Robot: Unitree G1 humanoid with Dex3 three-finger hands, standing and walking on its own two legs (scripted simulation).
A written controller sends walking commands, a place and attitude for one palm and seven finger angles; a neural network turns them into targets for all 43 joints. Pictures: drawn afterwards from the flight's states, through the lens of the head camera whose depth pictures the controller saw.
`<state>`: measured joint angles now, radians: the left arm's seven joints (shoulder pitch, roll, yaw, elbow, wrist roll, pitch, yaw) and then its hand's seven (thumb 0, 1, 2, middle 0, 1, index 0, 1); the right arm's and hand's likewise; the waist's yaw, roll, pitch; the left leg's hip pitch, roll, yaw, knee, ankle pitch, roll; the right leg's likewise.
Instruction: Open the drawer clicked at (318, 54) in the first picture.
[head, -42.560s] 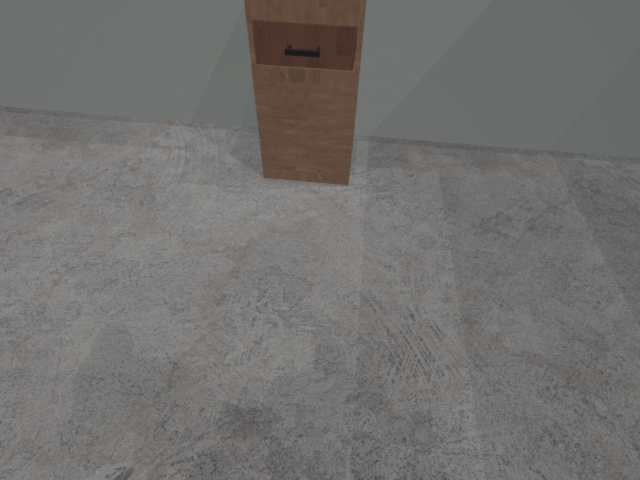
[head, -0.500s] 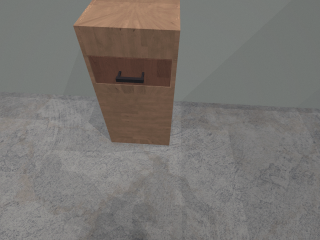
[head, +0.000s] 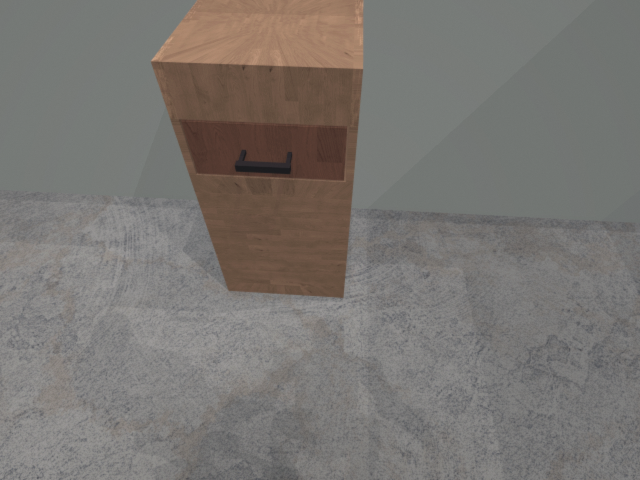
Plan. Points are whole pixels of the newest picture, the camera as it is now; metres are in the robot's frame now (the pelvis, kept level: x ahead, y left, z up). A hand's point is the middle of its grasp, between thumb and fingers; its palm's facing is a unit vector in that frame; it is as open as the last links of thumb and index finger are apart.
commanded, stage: take the last steps up to it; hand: left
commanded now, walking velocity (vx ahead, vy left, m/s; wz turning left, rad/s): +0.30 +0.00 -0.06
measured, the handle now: (264, 161) +0.81 +0.18 -0.12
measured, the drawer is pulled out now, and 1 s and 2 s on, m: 0.00 0.00 0.00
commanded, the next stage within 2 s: come to a stop and stand still in 0.78 s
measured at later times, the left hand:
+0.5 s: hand out of the picture +0.09 +0.18 -0.20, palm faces -0.03 -0.99 -0.16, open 7.4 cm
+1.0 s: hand (244, 395) +0.28 +0.15 -0.20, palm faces +0.06 -0.99 -0.16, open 7.3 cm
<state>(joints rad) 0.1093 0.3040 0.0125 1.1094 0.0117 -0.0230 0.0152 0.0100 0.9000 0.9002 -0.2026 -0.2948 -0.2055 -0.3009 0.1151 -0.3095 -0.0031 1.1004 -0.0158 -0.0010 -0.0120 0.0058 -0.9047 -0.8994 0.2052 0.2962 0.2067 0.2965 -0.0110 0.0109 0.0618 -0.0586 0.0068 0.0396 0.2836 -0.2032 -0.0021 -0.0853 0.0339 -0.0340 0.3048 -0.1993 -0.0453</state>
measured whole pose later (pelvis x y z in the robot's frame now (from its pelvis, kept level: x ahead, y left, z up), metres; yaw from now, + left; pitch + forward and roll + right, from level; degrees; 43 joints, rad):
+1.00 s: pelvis +0.27 -0.02 -0.02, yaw +0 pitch +1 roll -1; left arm 0.26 0.16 0.05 1.10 0.01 -0.02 0.02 0.01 0.92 0.90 -0.20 -0.29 -0.20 -0.30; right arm 0.17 -0.14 -0.02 1.03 -0.02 -0.05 -0.03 0.00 -0.91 -0.90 0.20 0.29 0.20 0.30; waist 0.02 -0.04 0.06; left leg -0.31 0.07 0.08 0.58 -0.28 -0.01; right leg -0.16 -0.02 -0.11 0.52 -0.37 -0.01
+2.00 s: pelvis +0.28 -0.05 -0.01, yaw +1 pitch +1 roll +1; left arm 0.26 0.23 0.06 1.08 0.02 0.04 0.02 0.01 0.90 0.90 -0.20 -0.29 -0.20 -0.30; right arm 0.23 -0.15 -0.01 1.05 -0.03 0.02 -0.02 0.00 -0.91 -0.90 0.20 0.30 0.20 0.30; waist 0.04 -0.05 0.05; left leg -0.15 -0.01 0.00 0.42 -0.29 0.00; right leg -0.32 -0.05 -0.01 0.58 -0.31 0.01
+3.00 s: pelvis +0.23 -0.02 -0.01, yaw -1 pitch -3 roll +0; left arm 0.28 0.25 -0.01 1.02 0.02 0.01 0.02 0.01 0.90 0.90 -0.20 -0.29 -0.20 -0.30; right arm 0.22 -0.26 0.00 1.00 -0.02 0.01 -0.01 0.01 -0.91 -0.90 0.20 0.30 0.20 0.30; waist 0.01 -0.01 0.01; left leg -0.17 -0.02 0.03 0.48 -0.26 0.03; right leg -0.22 -0.03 0.00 0.45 -0.17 0.03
